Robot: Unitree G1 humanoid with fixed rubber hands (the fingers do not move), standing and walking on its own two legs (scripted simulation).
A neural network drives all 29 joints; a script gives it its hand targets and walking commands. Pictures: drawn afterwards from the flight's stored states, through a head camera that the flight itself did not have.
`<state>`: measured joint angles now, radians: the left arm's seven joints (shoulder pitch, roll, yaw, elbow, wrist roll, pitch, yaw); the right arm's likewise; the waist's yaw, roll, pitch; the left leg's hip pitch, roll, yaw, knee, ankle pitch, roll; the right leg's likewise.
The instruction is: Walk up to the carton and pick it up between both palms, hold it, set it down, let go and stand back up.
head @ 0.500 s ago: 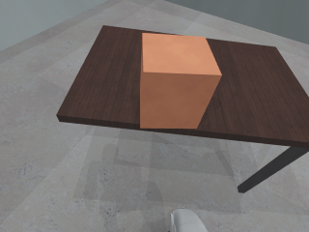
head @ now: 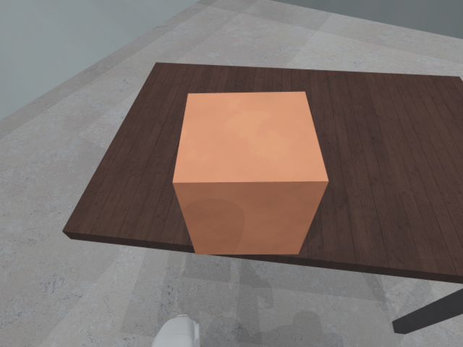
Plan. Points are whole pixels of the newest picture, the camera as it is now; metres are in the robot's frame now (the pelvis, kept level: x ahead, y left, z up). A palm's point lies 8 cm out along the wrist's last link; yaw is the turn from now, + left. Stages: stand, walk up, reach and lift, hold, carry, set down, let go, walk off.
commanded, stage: walk up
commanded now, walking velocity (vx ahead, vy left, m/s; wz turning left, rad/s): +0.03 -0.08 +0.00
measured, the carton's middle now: (246, 178) +0.39 -0.01 +0.05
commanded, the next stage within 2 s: none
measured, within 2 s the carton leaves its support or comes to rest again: neither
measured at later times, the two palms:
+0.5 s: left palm out of the picture +0.06 +0.21 -0.15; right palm out of the picture +0.01 -0.28 -0.15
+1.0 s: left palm out of the picture -0.03 +0.13 -0.14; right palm out of the picture -0.01 -0.30 -0.15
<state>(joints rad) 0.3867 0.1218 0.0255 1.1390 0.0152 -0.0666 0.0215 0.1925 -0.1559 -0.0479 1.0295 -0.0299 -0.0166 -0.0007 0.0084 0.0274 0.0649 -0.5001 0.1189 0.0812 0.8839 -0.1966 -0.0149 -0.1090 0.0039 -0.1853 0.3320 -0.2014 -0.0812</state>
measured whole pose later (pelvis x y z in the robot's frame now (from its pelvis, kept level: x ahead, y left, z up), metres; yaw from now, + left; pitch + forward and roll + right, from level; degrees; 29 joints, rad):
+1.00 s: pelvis +0.02 -0.08 +0.00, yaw +1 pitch +0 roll +0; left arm 0.39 0.12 0.03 1.09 0.03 -0.03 0.04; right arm 0.33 -0.15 -0.05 1.14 -0.03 0.01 -0.01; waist 0.02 0.00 0.00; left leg -0.18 0.02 0.11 0.53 -0.39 -0.03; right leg -0.14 -0.04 -0.10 0.38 -0.24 -0.01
